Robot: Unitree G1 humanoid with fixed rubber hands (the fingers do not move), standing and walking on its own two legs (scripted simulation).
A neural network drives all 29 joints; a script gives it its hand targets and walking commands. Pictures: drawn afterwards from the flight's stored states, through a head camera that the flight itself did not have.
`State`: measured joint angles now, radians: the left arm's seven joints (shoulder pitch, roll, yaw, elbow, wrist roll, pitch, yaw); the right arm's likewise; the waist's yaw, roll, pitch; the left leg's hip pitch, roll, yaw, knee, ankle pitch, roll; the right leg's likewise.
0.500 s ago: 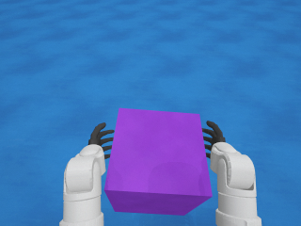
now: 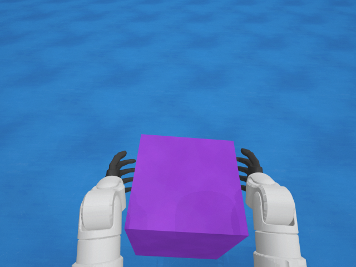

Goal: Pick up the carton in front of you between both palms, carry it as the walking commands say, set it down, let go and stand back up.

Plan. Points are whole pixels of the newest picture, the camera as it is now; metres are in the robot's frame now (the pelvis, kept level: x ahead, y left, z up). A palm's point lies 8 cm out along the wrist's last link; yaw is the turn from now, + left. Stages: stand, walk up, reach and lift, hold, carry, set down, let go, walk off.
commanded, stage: carry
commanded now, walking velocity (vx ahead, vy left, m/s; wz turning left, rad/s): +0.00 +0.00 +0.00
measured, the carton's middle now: (181, 201) +0.27 +0.01 -0.02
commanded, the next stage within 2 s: hold in 1.42 s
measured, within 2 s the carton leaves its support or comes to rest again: neither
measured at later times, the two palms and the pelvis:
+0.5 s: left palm (114, 212) +0.23 +0.15 +0.03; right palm (254, 208) +0.23 -0.15 +0.03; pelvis -0.06 +0.00 -0.01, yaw +0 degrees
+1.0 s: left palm (111, 225) +0.20 +0.15 +0.03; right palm (258, 220) +0.20 -0.15 +0.04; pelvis -0.09 +0.00 -0.01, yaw +0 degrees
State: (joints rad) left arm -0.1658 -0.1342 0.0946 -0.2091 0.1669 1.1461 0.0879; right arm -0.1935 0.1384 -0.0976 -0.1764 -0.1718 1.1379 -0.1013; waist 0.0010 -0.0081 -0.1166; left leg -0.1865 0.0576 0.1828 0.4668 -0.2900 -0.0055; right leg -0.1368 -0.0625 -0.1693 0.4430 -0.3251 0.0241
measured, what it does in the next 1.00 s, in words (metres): shifts its weight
